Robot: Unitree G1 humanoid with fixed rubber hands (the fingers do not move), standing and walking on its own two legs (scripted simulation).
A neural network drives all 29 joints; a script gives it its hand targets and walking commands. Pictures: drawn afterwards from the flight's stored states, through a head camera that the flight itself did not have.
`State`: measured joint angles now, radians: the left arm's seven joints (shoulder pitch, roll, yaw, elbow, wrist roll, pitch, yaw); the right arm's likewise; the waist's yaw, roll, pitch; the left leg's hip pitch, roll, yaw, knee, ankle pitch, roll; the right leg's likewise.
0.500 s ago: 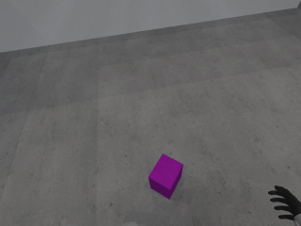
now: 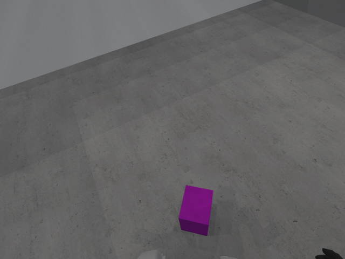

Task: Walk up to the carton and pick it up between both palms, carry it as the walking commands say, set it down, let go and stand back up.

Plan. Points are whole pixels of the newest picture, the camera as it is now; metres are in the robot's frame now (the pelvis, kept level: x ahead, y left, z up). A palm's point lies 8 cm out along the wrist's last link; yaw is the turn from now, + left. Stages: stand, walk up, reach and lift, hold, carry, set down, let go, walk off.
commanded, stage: walk up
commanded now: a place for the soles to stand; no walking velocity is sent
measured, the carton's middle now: (196, 210) +0.45 -0.05 -0.64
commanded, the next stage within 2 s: none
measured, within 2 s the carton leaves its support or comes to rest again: neither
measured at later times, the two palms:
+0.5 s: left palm (23, 242) +0.21 +0.41 -0.08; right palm out of the picture +0.04 -0.26 -0.07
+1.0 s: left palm (52, 214) +0.27 +0.36 -0.08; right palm out of the picture +0.01 -0.25 -0.08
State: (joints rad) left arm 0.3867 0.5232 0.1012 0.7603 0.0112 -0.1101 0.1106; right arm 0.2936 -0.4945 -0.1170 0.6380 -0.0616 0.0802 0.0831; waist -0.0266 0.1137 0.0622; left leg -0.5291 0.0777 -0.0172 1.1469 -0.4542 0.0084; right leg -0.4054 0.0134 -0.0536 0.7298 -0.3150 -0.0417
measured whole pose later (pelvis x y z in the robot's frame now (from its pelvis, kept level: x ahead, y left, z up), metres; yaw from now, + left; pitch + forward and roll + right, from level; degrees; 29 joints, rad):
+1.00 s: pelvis +0.04 +0.10 +0.01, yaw -21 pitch -2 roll +0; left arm 0.11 0.44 0.03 0.91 0.01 -0.02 -0.01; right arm 0.18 -0.45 -0.02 0.89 0.00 -0.05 -0.01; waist -0.01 -0.01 0.07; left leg -0.30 0.08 0.06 0.69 -0.36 -0.04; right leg -0.33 0.00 0.04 0.70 -0.35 0.01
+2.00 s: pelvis +0.05 +0.05 +0.01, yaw -16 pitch -1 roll +0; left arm 0.07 0.44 0.06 0.89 0.03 0.04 -0.04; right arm 0.19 -0.47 -0.03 0.92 -0.01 -0.05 -0.05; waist 0.00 -0.01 0.07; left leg -0.30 0.04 -0.02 0.66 -0.33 0.01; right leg -0.26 0.01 -0.07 0.64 -0.37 -0.05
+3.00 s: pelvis +0.05 +0.06 +0.02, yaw -13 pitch -1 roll +0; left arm 0.09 0.43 0.06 0.90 0.02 0.04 -0.04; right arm 0.21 -0.46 -0.02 0.93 -0.02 -0.05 -0.05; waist 0.01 -0.02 0.06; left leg -0.27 0.03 -0.02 0.58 -0.30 -0.02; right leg -0.22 -0.02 -0.11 0.60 -0.36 -0.03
